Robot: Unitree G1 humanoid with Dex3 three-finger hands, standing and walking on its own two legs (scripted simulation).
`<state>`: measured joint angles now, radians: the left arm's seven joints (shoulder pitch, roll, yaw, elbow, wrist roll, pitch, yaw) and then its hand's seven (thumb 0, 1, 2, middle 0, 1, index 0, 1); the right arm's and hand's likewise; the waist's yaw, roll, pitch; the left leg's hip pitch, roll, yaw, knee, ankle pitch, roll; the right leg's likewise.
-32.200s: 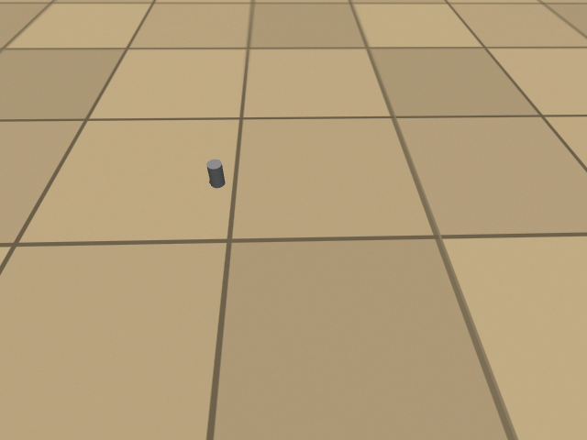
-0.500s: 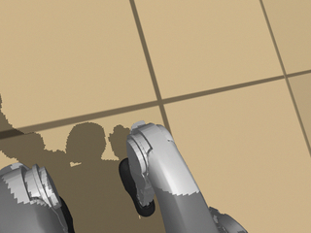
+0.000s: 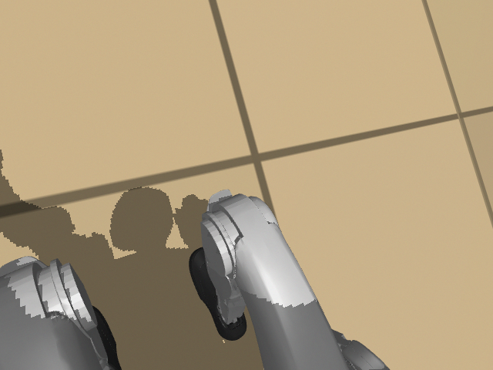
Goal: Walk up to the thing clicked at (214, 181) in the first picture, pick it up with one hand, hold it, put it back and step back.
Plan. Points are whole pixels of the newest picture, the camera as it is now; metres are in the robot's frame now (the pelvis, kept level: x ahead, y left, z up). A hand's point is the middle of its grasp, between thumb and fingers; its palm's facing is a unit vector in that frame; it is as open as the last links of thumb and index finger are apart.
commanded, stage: close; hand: left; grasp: from above
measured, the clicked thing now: out of the picture +0.48 +0.28 -0.25
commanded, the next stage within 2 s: settle in 0.24 s
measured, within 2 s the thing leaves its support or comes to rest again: leaves its support in 0.78 s
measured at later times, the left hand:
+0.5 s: hand out of the picture +0.47 +0.29 -0.21, palm faces -0.44 -0.11 -0.89, open 11.2 cm
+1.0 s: hand out of the picture +0.46 +0.29 -0.15, palm faces -0.41 -0.09 -0.91, open 10.1 cm
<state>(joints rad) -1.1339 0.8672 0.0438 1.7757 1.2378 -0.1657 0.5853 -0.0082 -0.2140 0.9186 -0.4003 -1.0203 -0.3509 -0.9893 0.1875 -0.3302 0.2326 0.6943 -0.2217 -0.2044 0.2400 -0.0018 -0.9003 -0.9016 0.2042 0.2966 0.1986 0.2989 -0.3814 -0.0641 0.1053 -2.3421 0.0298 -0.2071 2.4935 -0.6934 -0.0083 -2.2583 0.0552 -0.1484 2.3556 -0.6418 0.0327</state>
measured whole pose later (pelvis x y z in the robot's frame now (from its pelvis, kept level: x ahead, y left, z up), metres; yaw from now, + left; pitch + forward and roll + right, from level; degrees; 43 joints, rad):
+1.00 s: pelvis +0.01 +0.00 +0.03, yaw +3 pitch +36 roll -8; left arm -0.94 0.65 0.01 1.34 1.15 -0.01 0.41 0.03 -0.04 0.78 -0.69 -0.97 -0.53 -0.88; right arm 0.16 -0.30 0.08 0.72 -0.13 -0.09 0.21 0.00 -0.93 -0.91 0.21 0.30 0.20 0.30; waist -0.27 0.00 -0.06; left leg -2.29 0.03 -0.14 2.36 -0.71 -0.01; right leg -2.23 0.03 -0.10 2.28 -0.69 0.02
